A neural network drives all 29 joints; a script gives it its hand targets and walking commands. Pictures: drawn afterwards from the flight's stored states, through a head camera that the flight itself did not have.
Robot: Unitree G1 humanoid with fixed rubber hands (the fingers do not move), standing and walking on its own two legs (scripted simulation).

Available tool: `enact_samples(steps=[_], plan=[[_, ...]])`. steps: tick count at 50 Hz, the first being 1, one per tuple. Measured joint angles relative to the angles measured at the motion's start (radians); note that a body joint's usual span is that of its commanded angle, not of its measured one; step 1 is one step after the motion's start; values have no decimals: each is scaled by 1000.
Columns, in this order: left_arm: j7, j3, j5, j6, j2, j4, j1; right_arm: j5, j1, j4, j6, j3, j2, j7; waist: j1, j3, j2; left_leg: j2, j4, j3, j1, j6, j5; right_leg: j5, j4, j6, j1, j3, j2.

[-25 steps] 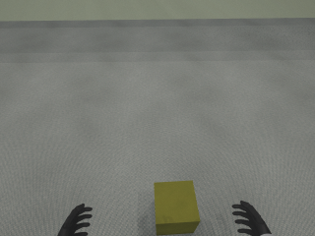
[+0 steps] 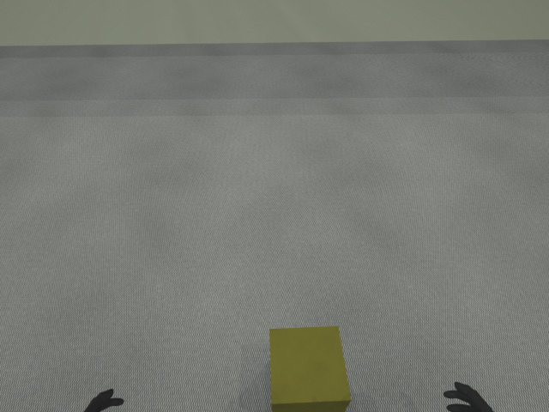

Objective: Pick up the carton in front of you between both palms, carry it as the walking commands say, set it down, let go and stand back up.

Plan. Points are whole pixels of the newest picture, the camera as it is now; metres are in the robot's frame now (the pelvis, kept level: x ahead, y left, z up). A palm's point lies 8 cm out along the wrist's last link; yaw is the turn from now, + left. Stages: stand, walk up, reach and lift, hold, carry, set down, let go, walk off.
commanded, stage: stand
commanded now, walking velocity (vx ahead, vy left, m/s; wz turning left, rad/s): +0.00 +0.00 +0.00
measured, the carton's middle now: (305, 375) +0.38 -0.08 -0.64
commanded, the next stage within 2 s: none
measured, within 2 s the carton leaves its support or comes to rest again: neither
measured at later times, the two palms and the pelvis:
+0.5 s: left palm out of the picture +0.09 +0.30 -0.09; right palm out of the picture +0.09 -0.30 -0.09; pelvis -0.02 +0.00 +0.01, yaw +0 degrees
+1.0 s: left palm out of the picture +0.07 +0.31 -0.09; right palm out of the picture +0.07 -0.31 -0.09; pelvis -0.03 +0.00 +0.01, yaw +0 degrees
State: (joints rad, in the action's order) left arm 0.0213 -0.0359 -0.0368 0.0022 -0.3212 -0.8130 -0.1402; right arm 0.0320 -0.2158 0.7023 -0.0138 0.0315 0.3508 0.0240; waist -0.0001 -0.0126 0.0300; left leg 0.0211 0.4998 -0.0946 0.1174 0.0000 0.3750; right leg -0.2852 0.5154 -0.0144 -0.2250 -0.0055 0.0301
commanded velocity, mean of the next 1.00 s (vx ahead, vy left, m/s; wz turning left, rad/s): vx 0.00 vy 0.00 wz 0.00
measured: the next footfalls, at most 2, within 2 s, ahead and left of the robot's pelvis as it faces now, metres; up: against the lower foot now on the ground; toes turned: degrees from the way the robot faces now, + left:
none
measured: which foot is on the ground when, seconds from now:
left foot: down 0.00-1.00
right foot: down 0.00-1.00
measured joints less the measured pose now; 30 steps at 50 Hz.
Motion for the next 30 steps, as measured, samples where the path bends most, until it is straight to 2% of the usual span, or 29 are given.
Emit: enact_samples(steps=[30], plan=[[-10,9,11,-9,-36,-153,15,-5,19,147,19,-20,26,-1,-12,-7,-13,5,-95,3,-51,2,-77,75,-92,4,50,-6,-10]])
